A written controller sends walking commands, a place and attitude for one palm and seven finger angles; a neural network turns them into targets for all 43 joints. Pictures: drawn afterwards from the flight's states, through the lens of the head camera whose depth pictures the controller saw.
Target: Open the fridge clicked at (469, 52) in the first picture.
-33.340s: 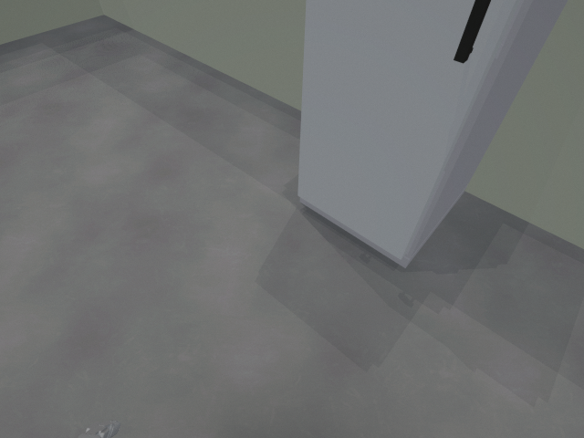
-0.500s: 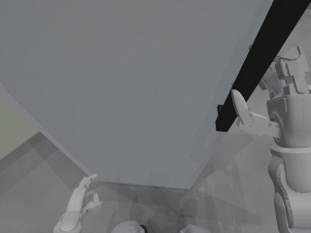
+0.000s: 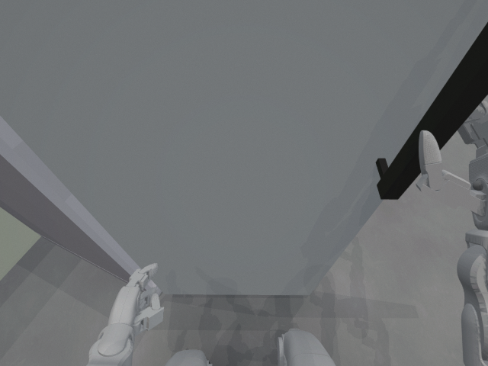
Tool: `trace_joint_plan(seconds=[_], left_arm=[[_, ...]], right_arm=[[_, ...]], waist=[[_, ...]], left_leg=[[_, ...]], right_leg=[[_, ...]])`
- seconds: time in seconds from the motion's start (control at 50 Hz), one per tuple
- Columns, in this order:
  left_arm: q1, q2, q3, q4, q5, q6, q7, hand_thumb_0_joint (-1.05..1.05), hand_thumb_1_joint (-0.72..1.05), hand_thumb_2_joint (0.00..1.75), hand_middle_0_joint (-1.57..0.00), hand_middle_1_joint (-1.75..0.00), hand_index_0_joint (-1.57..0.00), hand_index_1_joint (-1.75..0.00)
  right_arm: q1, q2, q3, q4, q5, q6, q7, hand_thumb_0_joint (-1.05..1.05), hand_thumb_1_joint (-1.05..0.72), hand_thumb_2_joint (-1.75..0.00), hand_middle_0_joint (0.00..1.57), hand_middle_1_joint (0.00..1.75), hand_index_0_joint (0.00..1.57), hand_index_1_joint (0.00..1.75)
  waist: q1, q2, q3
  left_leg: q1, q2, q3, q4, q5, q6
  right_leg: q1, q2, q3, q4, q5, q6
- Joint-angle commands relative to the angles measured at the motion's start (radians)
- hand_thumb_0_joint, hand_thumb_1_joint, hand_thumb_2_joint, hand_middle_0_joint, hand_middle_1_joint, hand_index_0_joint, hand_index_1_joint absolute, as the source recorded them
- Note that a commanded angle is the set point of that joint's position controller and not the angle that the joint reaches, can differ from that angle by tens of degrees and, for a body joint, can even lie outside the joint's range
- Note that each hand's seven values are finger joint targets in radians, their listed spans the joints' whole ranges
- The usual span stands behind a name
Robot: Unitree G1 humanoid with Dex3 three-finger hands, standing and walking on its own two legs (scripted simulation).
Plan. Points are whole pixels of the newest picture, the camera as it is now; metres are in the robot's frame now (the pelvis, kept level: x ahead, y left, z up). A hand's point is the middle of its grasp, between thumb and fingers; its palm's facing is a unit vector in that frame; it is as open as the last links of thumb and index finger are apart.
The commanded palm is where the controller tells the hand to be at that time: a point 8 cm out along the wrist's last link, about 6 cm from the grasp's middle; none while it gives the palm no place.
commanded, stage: stop walking and hold the door back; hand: right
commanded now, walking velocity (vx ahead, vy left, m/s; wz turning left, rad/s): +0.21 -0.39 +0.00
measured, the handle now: (448, 87) +0.36 -0.16 +0.28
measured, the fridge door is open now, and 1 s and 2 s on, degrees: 65 62 59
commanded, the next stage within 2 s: loosen the grip on the handle in 1.18 s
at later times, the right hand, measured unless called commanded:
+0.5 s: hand (436, 171) +0.29 -0.16 +0.23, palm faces +0.22 +0.97 -0.09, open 8.2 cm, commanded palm +0.28 -0.20 +0.22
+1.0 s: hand (427, 148) +0.32 -0.16 +0.23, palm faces +0.21 +0.97 -0.10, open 8.0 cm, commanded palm +0.29 -0.21 +0.22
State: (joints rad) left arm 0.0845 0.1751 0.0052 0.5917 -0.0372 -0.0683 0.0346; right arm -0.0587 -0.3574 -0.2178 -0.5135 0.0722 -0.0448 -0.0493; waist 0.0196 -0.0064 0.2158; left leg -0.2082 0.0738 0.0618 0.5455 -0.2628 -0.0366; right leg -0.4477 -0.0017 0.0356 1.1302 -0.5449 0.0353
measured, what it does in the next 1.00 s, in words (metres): steps on the spot: right foot, then left foot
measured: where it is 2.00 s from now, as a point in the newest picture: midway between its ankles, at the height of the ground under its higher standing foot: outside the picture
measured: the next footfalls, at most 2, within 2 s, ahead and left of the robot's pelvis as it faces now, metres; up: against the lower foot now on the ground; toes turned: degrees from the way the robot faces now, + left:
right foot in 0.14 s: +0.01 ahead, -0.07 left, +0.00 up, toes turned -6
left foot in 0.48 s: -0.01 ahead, +0.16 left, +0.00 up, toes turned -5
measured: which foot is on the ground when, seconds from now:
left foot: down 0.00-0.16, up 0.18-0.46, down 0.48-1.00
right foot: up 0.00-0.12, down 0.14-1.00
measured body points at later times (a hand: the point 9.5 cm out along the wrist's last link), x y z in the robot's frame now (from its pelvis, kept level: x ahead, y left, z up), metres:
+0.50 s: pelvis -0.06 +0.03 +0.01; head -0.05 +0.02 +0.46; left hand +0.15 +0.18 -0.09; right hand +0.27 -0.21 +0.24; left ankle -0.06 +0.17 -0.73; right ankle -0.03 -0.05 -0.73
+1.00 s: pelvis -0.04 +0.02 +0.01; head -0.03 +0.02 +0.46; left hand +0.12 +0.25 -0.09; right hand +0.31 -0.21 +0.24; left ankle -0.05 +0.16 -0.73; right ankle -0.03 -0.07 -0.73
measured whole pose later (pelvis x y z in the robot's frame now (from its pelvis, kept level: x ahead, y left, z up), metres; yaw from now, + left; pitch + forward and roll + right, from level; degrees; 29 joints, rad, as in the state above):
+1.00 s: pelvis -0.04 +0.02 +0.01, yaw -5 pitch -1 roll +1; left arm 0.20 0.21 -0.01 0.68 -0.04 -0.05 0.07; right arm -0.40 -0.28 -0.14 0.11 0.09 -0.13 -0.09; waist 0.05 -0.01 0.05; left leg -0.13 0.01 -0.03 0.41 -0.26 -0.03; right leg -0.22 0.00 -0.07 0.47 -0.22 -0.05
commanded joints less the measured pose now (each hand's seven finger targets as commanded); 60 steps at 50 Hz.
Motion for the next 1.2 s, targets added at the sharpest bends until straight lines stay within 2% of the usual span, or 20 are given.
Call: trace_joint_plan(seconds=[0.0, 0.06, 0.1, 0.12, 0.14, 0.16, 0.18, 0.22, 0.28, 0.4, 0.46, 0.5, 0.52, 0.56, 0.6, 0.66, 0.68, 0.76, 0.86, 1.18], left_arm=[[-0.033, 0.061, 0.010, -0.153, 0.022, -0.010, 0.022, 0.00, 0.90, 0.90, -0.20, -0.30, -0.20, -0.30], [-0.018, 0.086, 0.011, -0.152, 0.025, -0.012, 0.029, 0.00, 0.90, 0.90, -0.20, -0.30, -0.20, -0.30], [-0.025, 0.123, 0.030, -0.159, 0.020, -0.016, 0.041, 0.00, 0.90, 0.90, -0.20, -0.30, -0.20, -0.30], [-0.038, 0.150, 0.042, -0.172, 0.018, -0.023, 0.035, 0.00, 0.90, 0.90, -0.20, -0.30, -0.20, -0.30], [-0.047, 0.148, 0.035, -0.168, 0.006, -0.022, 0.026, 0.00, 0.90, 0.90, -0.20, -0.30, -0.20, -0.30], [-0.068, 0.120, 0.009, -0.129, 0.030, -0.022, 0.022, 0.00, 0.90, 0.90, -0.20, -0.30, -0.20, -0.30], [-0.039, 0.136, 0.024, -0.100, 0.023, -0.022, 0.021, 0.00, 0.90, 0.90, -0.20, -0.30, -0.20, -0.30], [-0.018, 0.150, 0.036, -0.084, 0.009, -0.020, 0.016, 0.00, 0.90, 0.90, -0.20, -0.30, -0.20, -0.30], [-0.016, 0.151, 0.018, -0.074, 0.003, -0.021, 0.015, 0.00, 0.90, 0.90, -0.20, -0.30, -0.20, -0.30], [-0.027, 0.149, -0.009, -0.048, 0.017, -0.026, 0.038, 0.00, 0.90, 0.90, -0.20, -0.30, -0.20, -0.30], [-0.010, 0.143, -0.004, -0.021, 0.026, -0.021, 0.050, 0.00, 0.90, 0.90, -0.20, -0.30, -0.20, -0.30], [-0.007, 0.131, 0.010, -0.017, 0.011, -0.021, 0.055, 0.00, 0.90, 0.90, -0.20, -0.30, -0.20, -0.30], [-0.009, 0.136, 0.015, -0.005, 0.011, -0.026, 0.056, 0.00, 0.90, 0.90, -0.20, -0.30, -0.20, -0.30], [0.009, 0.132, 0.009, 0.006, 0.009, -0.033, 0.053, 0.00, 0.90, 0.90, -0.20, -0.30, -0.20, -0.30], [0.024, 0.142, 0.006, 0.003, 0.015, -0.037, 0.060, 0.00, 0.90, 0.90, -0.20, -0.30, -0.20, -0.30], [-0.017, 0.148, 0.005, -0.030, 0.006, -0.034, 0.050, 0.00, 0.90, 0.90, -0.20, -0.30, -0.20, -0.30], [-0.028, 0.149, 0.001, -0.035, 0.011, -0.037, 0.051, 0.00, 0.90, 0.90, -0.20, -0.30, -0.20, -0.30], [-0.016, 0.163, 0.010, -0.049, 0.002, -0.048, 0.045, 0.00, 0.90, 0.90, -0.20, -0.30, -0.20, -0.30], [-0.003, 0.162, 0.016, -0.063, -0.001, -0.042, 0.044, 0.00, 0.90, 0.90, -0.20, -0.30, -0.20, -0.30], [-0.008, 0.150, 0.009, -0.064, 0.001, -0.009, 0.058, 0.00, 0.90, 0.90, -0.20, -0.30, -0.20, -0.30]], right_arm=[[-0.155, -0.114, -0.126, -0.046, 0.015, -0.102, -0.087, 0.00, -0.90, -0.90, 0.45, 1.40, 0.45, 1.40], [-0.310, -0.069, -0.019, -0.107, -0.001, -0.110, -0.091, 0.00, -0.90, -0.90, 0.45, 1.40, 0.45, 1.40], [-0.450, -0.012, 0.083, -0.131, -0.005, -0.126, -0.085, 0.00, -0.90, -0.90, 0.45, 1.40, 0.45, 1.40], [-0.494, 0.001, 0.119, -0.123, -0.007, -0.131, -0.082, 0.00, -0.90, -0.90, 0.45, 1.40, 0.45, 1.40], [-0.501, 0.037, 0.161, -0.034, -0.015, -0.129, -0.078, 0.00, -0.90, -0.90, 0.45, 1.40, 0.45, 1.40], [-0.621, 0.021, 0.168, -0.023, -0.029, -0.139, -0.078, 0.00, -0.90, -0.90, 0.45, 1.40, 0.45, 1.40], [-0.691, -0.042, 0.102, 0.026, -0.040, -0.139, -0.083, 0.00, -0.90, -0.90, 0.45, 1.40, 0.45, 1.40], [-0.734, 0.014, 0.158, 0.064, -0.040, -0.121, -0.068, 0.00, -0.90, -0.90, 0.45, 1.40, 0.45, 1.40], [-0.823, 0.104, 0.257, 0.185, -0.025, -0.096, -0.042, 0.00, -0.90, -0.90, 0.45, 1.40, 0.45, 1.40], [-0.960, 0.054, 0.211, 0.424, -0.008, -0.086, -0.032, 0.00, -0.90, -0.90, 0.45, 1.40, 0.45, 1.40], [-0.952, -0.019, 0.134, 0.524, 0.001, -0.092, -0.037, 0.00, -0.90, -0.90, 0.45, 1.40, 0.45, 1.40], [-1.040, -0.034, 0.130, 0.574, -0.001, -0.089, -0.043, 0.00, -0.90, -0.90, 0.45, 1.40, 0.45, 1.40], [-1.065, -0.028, 0.122, 0.612, 0.002, -0.086, -0.045, 0.00, -0.90, -0.90, 0.45, 1.40, 0.45, 1.40], [-1.060, -0.011, 0.125, 0.625, -0.001, -0.095, -0.051, 0.00, -0.90, -0.90, 0.45, 1.40, 0.45, 1.40], [-1.017, -0.053, 0.087, 0.618, -0.011, -0.115, -0.056, 0.00, -0.90, -0.90, 0.45, 1.40, 0.45, 1.40], [-0.910, -0.010, 0.108, 0.588, 0.000, -0.134, -0.041, 0.00, -0.90, -0.90, 0.45, 1.40, 0.45, 1.40], [-0.903, -0.035, 0.086, 0.567, 0.000, -0.143, -0.038, 0.00, -0.90, -0.90, 0.45, 1.40, 0.45, 1.40], [-0.769, -0.078, 0.037, 0.504, 0.002, -0.152, -0.031, 0.00, -0.90, -0.90, 0.45, 1.40, 0.45, 1.40], [-0.680, -0.109, 0.002, 0.408, 0.001, -0.163, -0.043, 0.00, -0.90, -0.90, 0.45, 1.40, 0.45, 1.40], [-0.685, -0.105, 0.012, 0.430, 0.005, -0.139, -0.055, 0.00, -0.90, -0.90, 0.45, 1.40, 0.45, 1.40]], waist=[[-0.007, 0.233, -0.395], [-0.011, 0.206, -0.435], [-0.006, 0.023, -0.474], [-0.028, -0.136, -0.456], [-0.041, -0.283, -0.428], [-0.007, -0.341, -0.417], [-0.005, -0.242, -0.392], [-0.009, -0.131, -0.397], [-0.009, -0.168, -0.403], [-0.033, -0.089, -0.438], [-0.029, 0.003, -0.436], [-0.022, 0.296, -0.363], [-0.031, 0.344, -0.317], [-0.026, 0.202, -0.348], [-0.017, 0.059, -0.436], [-0.025, -0.159, -0.468], [-0.029, -0.117, -0.442], [-0.022, 0.047, -0.464], [-0.016, -0.035, -0.503], [-0.016, 0.007, -0.461]], left_leg=[[0.126, 0.272, -0.088, -0.103, 0.559, 0.231], [0.145, 0.256, -0.118, -0.061, 0.506, 0.175], [0.118, 0.149, -0.080, 0.105, 0.392, 0.106], [0.027, 0.059, -0.040, 0.203, 0.194, 0.057], [-0.145, -0.012, -0.009, 0.336, -0.184, 0.023], [-0.167, -0.017, -0.064, 0.424, -0.275, 0.024], [-0.183, -0.030, -0.084, 0.442, -0.238, 0.025], [-0.181, -0.037, -0.046, 0.379, -0.185, 0.022], [-0.092, -0.055, -0.010, 0.242, -0.172, 0.021], [0.176, -0.078, 0.005, -0.154, -0.095, 0.041], [0.190, 0.050, -0.175, -0.279, -0.127, 0.121], [0.101, 0.188, -0.425, -0.364, -0.360, 0.169], [0.072, 0.229, -0.467, -0.373, -0.333, 0.200], [0.149, 0.234, -0.367, -0.258, -0.067, 0.215], [0.097, 0.134, -0.204, -0.130, 0.063, 0.131], [-0.048, -0.047, -0.032, 0.006, -0.058, 0.035], [-0.044, -0.059, -0.042, -0.019, -0.119, 0.033], [0.160, 0.010, -0.101, -0.149, 0.211, 0.052], [0.152, 0.020, -0.117, -0.131, 0.304, 0.055], [0.102, 0.038, -0.175, -0.197, 0.302, 0.051]], right_leg=[[0.071, 0.009, -0.100, -0.168, -0.009, -0.023], [0.191, 0.017, -0.107, -0.585, 0.169, -0.047], [0.402, -0.034, -0.089, -0.872, 0.460, -0.067], [0.443, -0.199, 0.084, -0.901, 0.653, -0.133], [0.546, -0.327, 0.201, -0.843, 0.946, -0.196], [0.499, -0.335, 0.299, -0.829, 0.985, -0.189], [0.474, -0.322, 0.266, -0.821, 0.937, -0.200], [0.498, -0.280, 0.140, -0.800, 0.830, -0.218], [0.455, -0.247, 0.114, -0.862, 0.581, -0.199], [0.281, -0.181, 0.108, -0.879, 0.085, -0.147], [0.182, -0.070, 0.049, -0.658, 0.053, -0.104], [0.072, -0.006, 0.010, -0.489, 0.114, -0.075], [0.046, -0.001, 0.000, -0.413, 0.166, -0.065], [0.062, -0.020, -0.003, -0.543, 0.202, -0.071], [0.307, -0.021, -0.040, -0.777, 0.375, -0.084], [0.450, -0.214, 0.235, -0.814, 0.490, -0.163], [0.418, -0.237, 0.285, -0.840, 0.501, -0.177], [0.321, -0.143, 0.088, -0.731, 0.624, -0.097], [0.370, -0.150, 0.058, -0.710, 0.710, -0.091], [0.379, -0.149, 0.030, -0.715, 0.596, -0.092]])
